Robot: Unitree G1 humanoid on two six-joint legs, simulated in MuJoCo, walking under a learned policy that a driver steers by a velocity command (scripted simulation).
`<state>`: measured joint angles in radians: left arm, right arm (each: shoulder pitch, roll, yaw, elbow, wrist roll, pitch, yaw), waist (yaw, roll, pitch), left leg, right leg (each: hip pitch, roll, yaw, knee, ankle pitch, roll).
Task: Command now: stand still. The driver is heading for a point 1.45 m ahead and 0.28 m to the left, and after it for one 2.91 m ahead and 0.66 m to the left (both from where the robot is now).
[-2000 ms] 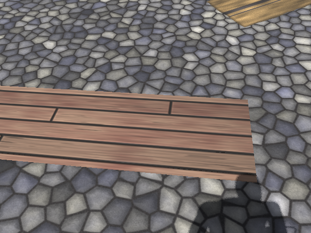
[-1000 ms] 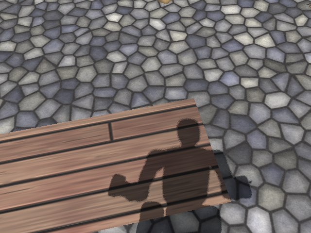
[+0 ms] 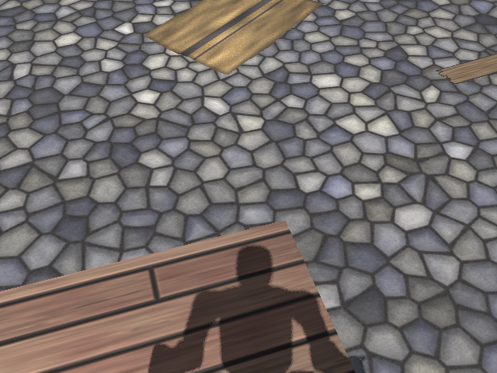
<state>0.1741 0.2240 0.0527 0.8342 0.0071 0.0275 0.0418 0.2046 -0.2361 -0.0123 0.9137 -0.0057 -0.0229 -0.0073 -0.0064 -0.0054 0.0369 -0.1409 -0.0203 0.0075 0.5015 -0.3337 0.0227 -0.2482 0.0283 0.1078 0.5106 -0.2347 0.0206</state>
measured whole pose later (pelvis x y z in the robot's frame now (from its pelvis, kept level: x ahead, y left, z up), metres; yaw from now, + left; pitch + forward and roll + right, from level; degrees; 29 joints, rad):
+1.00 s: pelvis +0.03 +0.00 +0.01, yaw +0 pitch +0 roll +0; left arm 0.22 0.23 0.03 1.10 -0.02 -0.04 0.02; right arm 0.40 -0.24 -0.03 1.05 0.01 -0.04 -0.03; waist -0.03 0.02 -0.02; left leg -0.06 -0.03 0.01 0.37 -0.31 0.05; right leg -0.37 -0.02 -0.01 0.82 -0.42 -0.02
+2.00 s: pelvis +0.50 +0.06 +0.01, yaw +24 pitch +1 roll +1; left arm 0.08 0.28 0.04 0.79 -0.01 -0.10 0.00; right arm 0.31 -0.25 -0.06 0.82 0.01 -0.08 0.01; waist -0.06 -0.05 0.03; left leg -0.05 -0.12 -0.05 0.26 -0.23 0.10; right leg -0.67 -0.12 0.04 0.63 0.12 0.02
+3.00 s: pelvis +1.06 +0.20 +0.01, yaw +3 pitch +2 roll +1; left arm 0.14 0.28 0.04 0.68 -0.01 -0.07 -0.01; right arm 0.39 -0.27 -0.05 0.83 0.01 -0.09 0.01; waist -0.09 -0.05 0.01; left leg -0.08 -0.06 0.00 0.25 -0.21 0.05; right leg -0.65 -0.09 0.05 0.71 -0.05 0.01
